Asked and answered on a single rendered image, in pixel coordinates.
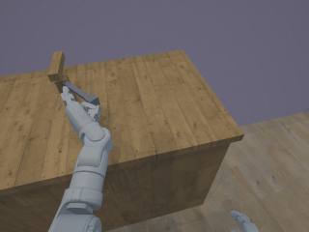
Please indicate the right robot hand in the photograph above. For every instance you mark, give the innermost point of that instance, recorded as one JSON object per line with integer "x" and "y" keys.
{"x": 244, "y": 222}

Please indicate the left robot upper arm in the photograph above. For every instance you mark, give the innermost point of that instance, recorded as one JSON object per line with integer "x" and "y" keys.
{"x": 76, "y": 223}

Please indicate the left robot forearm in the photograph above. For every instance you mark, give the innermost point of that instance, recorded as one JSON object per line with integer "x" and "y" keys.
{"x": 84, "y": 193}

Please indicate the left robot hand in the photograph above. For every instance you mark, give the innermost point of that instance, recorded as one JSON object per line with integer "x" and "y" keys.
{"x": 77, "y": 113}

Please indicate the counter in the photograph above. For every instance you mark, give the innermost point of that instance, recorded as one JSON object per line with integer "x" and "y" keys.
{"x": 170, "y": 134}

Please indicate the tap lever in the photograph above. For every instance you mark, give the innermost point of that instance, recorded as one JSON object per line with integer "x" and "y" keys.
{"x": 93, "y": 99}

